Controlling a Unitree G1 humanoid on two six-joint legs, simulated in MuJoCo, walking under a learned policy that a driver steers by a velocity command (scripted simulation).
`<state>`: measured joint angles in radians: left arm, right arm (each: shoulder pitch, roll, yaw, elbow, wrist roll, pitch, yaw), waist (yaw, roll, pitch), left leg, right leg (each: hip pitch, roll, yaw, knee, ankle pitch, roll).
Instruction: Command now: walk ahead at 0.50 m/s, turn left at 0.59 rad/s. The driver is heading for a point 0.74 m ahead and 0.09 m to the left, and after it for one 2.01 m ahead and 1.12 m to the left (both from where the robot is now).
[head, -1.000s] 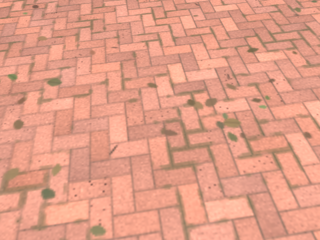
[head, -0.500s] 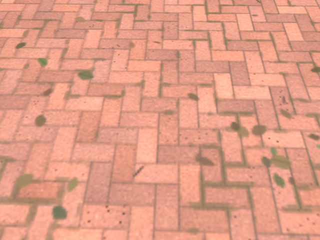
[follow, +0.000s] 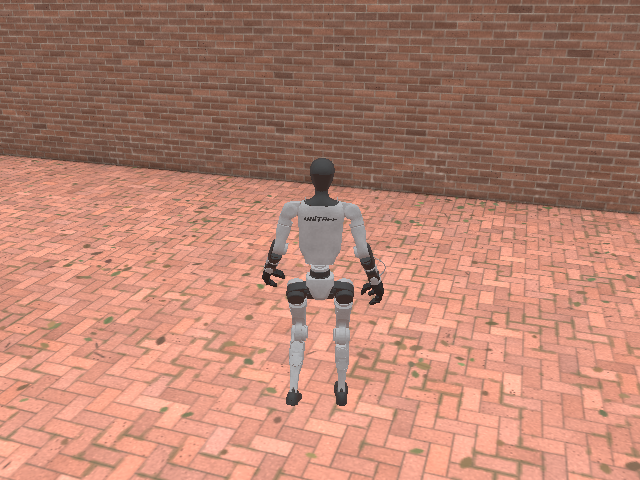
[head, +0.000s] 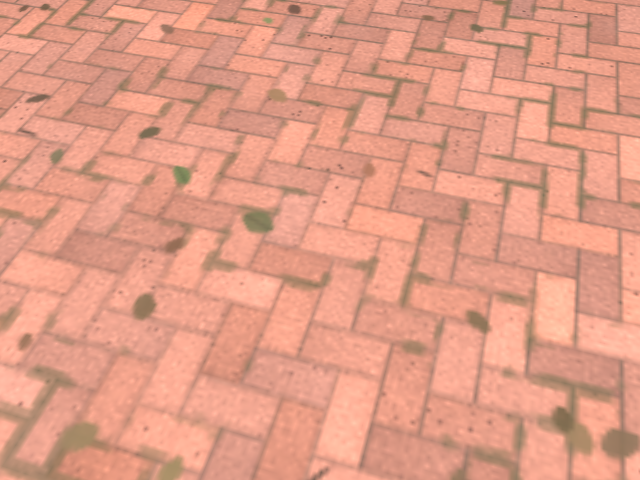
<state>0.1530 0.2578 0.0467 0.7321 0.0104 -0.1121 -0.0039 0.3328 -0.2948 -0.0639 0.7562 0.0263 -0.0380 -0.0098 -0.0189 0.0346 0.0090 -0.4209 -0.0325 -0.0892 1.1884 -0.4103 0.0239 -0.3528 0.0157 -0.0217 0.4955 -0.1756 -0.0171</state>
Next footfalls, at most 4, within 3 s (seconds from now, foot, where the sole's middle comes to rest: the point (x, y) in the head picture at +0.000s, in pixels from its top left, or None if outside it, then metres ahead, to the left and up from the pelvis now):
0.40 left None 0.34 0.18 -0.77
0.96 right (306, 382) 0.70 0.07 -0.77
1.50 left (192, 296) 0.95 0.35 -0.77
1.98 right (231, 201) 1.28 0.28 -0.77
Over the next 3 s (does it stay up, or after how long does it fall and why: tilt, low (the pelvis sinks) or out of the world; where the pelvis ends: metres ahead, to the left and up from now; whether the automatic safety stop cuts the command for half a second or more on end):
stays up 1.44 0.71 -0.01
